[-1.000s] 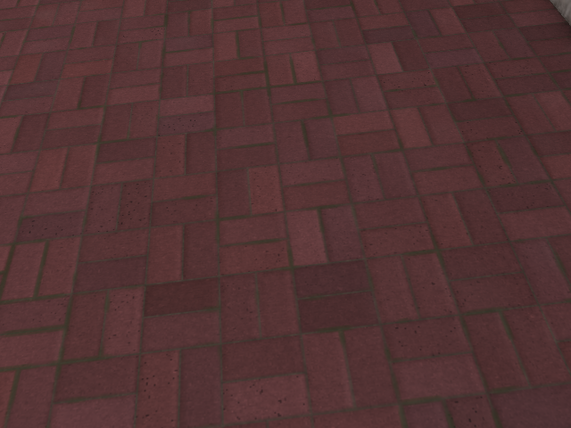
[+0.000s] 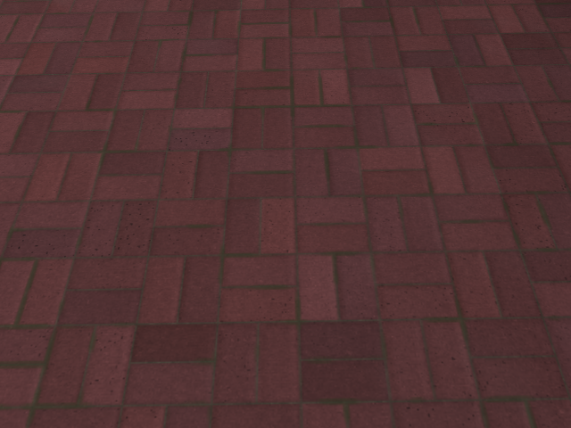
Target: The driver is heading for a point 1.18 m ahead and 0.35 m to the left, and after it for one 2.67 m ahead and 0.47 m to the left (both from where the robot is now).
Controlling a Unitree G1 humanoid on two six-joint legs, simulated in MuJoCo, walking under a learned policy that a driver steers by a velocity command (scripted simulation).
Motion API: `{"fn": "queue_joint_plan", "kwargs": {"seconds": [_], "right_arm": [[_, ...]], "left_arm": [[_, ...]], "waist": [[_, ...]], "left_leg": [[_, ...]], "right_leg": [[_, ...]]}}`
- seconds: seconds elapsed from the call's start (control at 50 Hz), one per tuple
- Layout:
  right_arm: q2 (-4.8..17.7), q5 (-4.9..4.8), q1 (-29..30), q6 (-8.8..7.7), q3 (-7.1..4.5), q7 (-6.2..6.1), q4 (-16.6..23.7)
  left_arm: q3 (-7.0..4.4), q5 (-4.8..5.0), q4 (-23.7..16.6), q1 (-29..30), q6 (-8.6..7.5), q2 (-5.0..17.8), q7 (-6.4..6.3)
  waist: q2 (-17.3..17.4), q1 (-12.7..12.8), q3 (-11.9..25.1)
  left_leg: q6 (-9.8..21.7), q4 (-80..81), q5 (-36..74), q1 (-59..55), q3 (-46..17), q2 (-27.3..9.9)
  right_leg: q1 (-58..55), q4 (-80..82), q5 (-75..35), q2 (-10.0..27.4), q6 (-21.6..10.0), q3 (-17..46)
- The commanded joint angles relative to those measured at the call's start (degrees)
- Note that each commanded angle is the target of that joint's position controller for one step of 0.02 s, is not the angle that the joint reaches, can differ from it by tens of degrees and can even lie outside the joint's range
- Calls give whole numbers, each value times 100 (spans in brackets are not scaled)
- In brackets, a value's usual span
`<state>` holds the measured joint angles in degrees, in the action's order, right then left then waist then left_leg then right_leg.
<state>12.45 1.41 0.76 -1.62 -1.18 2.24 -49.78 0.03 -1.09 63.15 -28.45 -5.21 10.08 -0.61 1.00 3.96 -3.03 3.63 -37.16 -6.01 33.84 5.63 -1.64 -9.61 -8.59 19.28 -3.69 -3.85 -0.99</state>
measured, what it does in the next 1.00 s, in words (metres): walks ahead: left foot, then right foot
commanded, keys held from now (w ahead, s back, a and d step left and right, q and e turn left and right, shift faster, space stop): w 0.68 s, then w+q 0.32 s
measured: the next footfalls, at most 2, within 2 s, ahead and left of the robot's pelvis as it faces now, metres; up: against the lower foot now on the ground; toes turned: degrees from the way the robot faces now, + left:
left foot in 0.08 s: +0.22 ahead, +0.08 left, +0.00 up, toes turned +4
right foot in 0.62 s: +0.53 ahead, -0.08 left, +0.00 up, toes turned -4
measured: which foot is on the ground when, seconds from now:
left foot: up 0.00-0.06, down 0.08-0.62, up 0.64-1.00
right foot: down 0.00-0.08, up 0.10-0.60, down 0.62-1.00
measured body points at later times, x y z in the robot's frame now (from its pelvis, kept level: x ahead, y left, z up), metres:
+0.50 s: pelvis +0.28 +0.02 +0.01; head +0.31 +0.03 +0.46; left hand +0.45 +0.24 -0.12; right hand +0.20 -0.21 -0.13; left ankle +0.18 +0.08 -0.73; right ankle +0.46 -0.11 -0.69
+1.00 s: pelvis +0.56 -0.01 +0.01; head +0.58 -0.01 +0.46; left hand +0.49 +0.22 -0.13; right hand +0.71 -0.23 -0.13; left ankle +0.69 +0.14 -0.67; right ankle +0.49 -0.08 -0.73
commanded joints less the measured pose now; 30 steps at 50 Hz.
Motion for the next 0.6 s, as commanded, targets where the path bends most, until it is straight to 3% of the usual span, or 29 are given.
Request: {"fn": "queue_joint_plan", "kwargs": {"seconds": [0.02, 0.04, 0.06, 0.08, 0.1, 0.12, 0.14, 0.16, 0.2, 0.22, 0.3, 0.4, 0.5, 0.56, 0.6], "right_arm": [[529, -15, -194, -103, -136, -105, 268], [658, -20, -920, -140, -210, -151, 35], [773, 8, -1865, -184, -292, -208, -287], [1190, 141, -2764, -211, -419, -280, -474], [1601, 225, -2802, -200, -492, -252, -456], [1401, -53, -2373, -155, -490, -188, -442], [1008, -111, -1692, -171, -389, -179, -322], [657, -95, -1418, -233, -305, -150, -299], [332, -60, -1434, -337, -196, -185, -456], [297, -52, -1586, -389, -175, -191, -545], [535, -76, -2126, -475, -202, -207, -756], [483, -93, -2664, -450, -141, -221, -882], [508, -28, -3176, -413, -122, -294, -1071], [595, 26, -3080, -382, -145, -346, -1113], [704, 31, -2913, -365, -175, -350, -1106]], "left_arm": [[-176, 12, -126, 50, -59, 1011, -52], [-198, 1, -136, 136, -34, 1069, -58], [-208, 17, -165, 242, -5, 1097, -51], [-153, 27, -286, 146, 0, 891, -23], [-64, 134, -336, -561, 29, 190, 43], [-220, 20, -332, -183, 46, 797, 38], [-266, 2, -522, 358, 26, 885, 58], [-258, -10, -586, 655, -5, 809, 78], [-250, -101, -566, 624, 105, 609, 129], [-242, -110, -552, 581, 168, 497, 162], [-250, -134, -841, 1319, 310, 471, 221], [-194, -49, -1281, 2562, 286, 414, 255], [-159, -23, -1561, 3301, 247, 431, 232], [-201, -20, -1632, 3215, 176, 529, 206], [-307, -25, -1338, 2220, 109, 703, 128]], "waist": [[-672, -545, -97], [-645, -851, 292], [-521, -1248, 748], [-29, -1469, 1336], [1138, -920, 1827], [480, -936, 1517], [297, -666, 594], [10, -571, 199], [64, -246, 46], [85, -186, 81], [102, -214, -151], [145, -532, -303], [247, -780, -321], [299, -605, -261], [368, -168, 245]], "left_leg": [[307, 344, -91, -1120, 169, 391], [422, 495, -184, -1809, 145, 528], [540, 871, -15, -2951, 84, 497], [779, 1001, -1006, -4270, -1167, -637], [1549, 1679, -1501, -5353, -4171, -2231], [1606, 2321, -2235, -4795, -4694, -2044], [1430, 2458, -2319, -3910, -3684, -1874], [1289, 2665, -1629, -3182, -3043, -1611], [992, 2812, -479, -2420, -2126, -1174], [965, 2841, -82, -2314, -1880, -1108], [947, 3102, 373, -2348, -1344, -932], [704, 3087, 1307, -2767, -902, -693], [716, 2793, 2153, -3731, -840, -892], [699, 2292, 3308, -4162, -779, -1067], [563, 1148, 4647, -4152, -652, -1001]], "right_leg": [[573, -825, -5839, 1530, -500, 317], [507, -1668, -6299, 1487, -426, 245], [907, -2809, -5853, 1311, -334, 107], [1993, -4469, -3858, 1010, -275, -56], [3916, -6609, 955, -86, -69, -93], [4410, -7054, 744, 72, -197, 561], [4622, -6880, 124, 424, -239, 493], [4427, -6561, -227, 613, -237, 454], [3830, -6047, -402, 836, -137, 441], [3689, -5901, -404, 848, -84, 397], [4312, -5196, -914, 991, 122, 126], [4593, -3614, -1876, 897, 279, -202], [4627, -2711, -1900, 666, 141, -381], [4255, -2344, -1287, 479, -103, -422], [3003, -2023, -941, 123, -340, -537]]}}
